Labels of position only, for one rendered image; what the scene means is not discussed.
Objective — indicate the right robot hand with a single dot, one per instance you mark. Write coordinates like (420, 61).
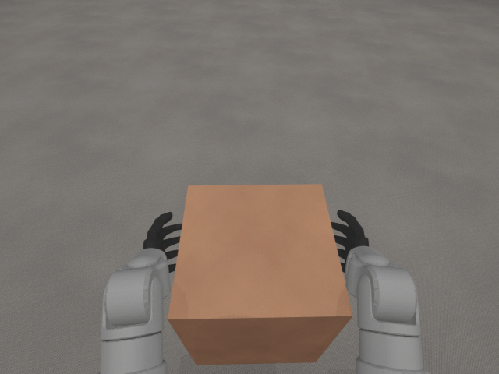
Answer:
(354, 233)

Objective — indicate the robot left forearm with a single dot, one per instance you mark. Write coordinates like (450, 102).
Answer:
(133, 316)

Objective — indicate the carton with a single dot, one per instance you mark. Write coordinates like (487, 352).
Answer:
(258, 278)

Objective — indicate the left robot hand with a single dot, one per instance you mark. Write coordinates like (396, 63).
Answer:
(156, 235)

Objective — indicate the robot right forearm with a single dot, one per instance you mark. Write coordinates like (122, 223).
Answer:
(387, 313)

